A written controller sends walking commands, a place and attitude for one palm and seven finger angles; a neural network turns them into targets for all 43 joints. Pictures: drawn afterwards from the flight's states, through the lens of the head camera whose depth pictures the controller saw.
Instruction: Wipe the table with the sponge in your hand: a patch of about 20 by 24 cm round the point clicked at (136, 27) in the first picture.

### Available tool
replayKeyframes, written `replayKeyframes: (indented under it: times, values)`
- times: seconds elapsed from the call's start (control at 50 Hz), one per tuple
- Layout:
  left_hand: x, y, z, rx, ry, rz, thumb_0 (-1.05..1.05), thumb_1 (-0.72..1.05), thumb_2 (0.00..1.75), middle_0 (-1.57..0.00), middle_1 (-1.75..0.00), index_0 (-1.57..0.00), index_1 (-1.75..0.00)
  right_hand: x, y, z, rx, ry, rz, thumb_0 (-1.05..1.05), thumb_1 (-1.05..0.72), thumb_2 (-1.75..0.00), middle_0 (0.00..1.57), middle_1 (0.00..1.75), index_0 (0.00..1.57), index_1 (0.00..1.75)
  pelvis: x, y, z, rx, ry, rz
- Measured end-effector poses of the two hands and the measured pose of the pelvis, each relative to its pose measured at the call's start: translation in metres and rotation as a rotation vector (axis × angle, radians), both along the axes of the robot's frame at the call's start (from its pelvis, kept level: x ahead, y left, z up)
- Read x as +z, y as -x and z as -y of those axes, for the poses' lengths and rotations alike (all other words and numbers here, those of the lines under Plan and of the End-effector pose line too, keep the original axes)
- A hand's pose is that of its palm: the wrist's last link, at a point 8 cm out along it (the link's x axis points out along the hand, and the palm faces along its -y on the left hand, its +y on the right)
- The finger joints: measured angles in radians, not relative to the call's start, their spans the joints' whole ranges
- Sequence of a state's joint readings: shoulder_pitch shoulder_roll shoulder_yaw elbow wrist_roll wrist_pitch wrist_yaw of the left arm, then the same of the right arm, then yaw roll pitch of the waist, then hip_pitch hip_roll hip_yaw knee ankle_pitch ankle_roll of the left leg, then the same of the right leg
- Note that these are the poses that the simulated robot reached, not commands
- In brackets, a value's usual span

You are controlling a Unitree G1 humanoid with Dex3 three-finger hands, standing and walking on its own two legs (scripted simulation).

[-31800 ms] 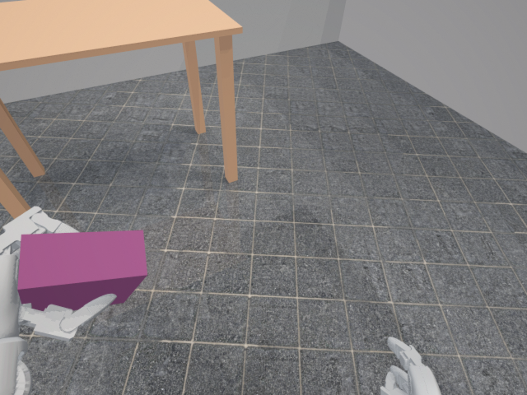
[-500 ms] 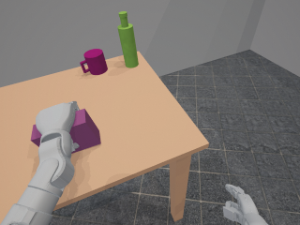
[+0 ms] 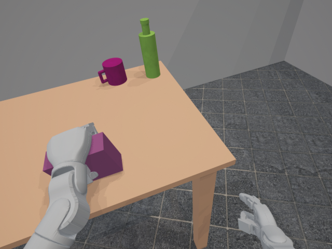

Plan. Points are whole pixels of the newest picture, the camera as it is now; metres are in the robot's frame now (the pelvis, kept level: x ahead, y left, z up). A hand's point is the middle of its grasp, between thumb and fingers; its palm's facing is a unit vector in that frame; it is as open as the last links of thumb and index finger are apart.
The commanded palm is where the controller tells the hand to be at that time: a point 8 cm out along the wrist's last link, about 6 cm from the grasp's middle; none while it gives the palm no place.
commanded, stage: wipe back along the middle lane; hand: left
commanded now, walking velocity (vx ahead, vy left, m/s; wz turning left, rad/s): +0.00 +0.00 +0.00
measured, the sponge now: (90, 164) +0.28 +0.23 +0.09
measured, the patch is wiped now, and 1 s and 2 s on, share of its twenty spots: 0.50 0.50 0.70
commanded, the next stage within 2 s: slide across to the third lane in 0.20 s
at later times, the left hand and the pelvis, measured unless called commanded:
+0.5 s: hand (90, 167) +0.24 +0.20 +0.12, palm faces +0.18 -0.15 -0.97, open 9.5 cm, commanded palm +0.21 +0.18 +0.17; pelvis -0.01 -0.01 +0.00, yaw +0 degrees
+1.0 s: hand (120, 158) +0.27 +0.14 +0.13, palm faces +0.15 -0.21 -0.97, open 9.5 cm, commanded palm +0.24 +0.13 +0.19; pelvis -0.02 -0.03 +0.00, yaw +0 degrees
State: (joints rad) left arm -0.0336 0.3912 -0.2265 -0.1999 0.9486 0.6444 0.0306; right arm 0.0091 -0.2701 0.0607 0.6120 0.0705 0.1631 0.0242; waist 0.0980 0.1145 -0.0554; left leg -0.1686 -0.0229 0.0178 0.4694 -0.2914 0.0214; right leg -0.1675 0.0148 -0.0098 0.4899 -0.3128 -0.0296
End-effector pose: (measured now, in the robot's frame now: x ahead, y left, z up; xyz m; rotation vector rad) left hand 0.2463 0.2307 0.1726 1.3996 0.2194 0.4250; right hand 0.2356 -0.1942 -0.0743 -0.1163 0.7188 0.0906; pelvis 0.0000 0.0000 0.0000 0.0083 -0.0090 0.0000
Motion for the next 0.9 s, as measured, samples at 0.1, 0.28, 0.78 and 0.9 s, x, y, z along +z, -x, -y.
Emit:
replayKeyframes:
  times: [0.1, 0.28, 0.78, 0.9]
  values:
    - [0.0, 0.007, 0.004, -0.004, 0.011, 0.008, 0.04, -0.44, 1.07, -0.73, -1.41, -0.76, -1.42, 0.001, 0.001, 0.004, -0.001, 0.004, 0.002, 0.01, -0.9, -0.9, 0.2, 0.3, 0.2, 0.3, 0.0, 0.001, 0.002, -0.002, -0.001, 0.007]
    - [0.001, 0.024, 0.014, -0.028, 0.026, 0.03, 0.04, -0.44, 1.07, -0.72, -1.41, -0.76, -1.42, 0.0, 0.006, 0.014, -0.011, 0.0, -0.002, 0.02, -0.9, -0.9, 0.2, 0.3, 0.2, 0.3, 0.0, 0.002, 0.006, -0.009, -0.003, 0.011]
    - [0.007, 0.013, 0.062, -0.102, 0.031, -0.008, 0.0, -0.46, 1.08, -0.74, -1.4, -0.79, -1.39, 0.004, 0.002, 0.006, 0.052, -0.022, 0.044, 0.02, -0.9, -0.9, 0.2, 0.3, 0.2, 0.3, 0.001, 0.017, 0.021, 0.017, -0.014, 0.047]
    - [0.009, 0.009, 0.079, -0.149, 0.069, 0.012, -0.01, -0.46, 1.08, -0.75, -1.39, -0.8, -1.38, 0.008, 0.005, 0.009, 0.052, -0.027, 0.043, 0.02, -0.9, -0.9, 0.2, 0.3, 0.2, 0.3, 0.001, 0.018, 0.026, 0.007, -0.015, 0.053]
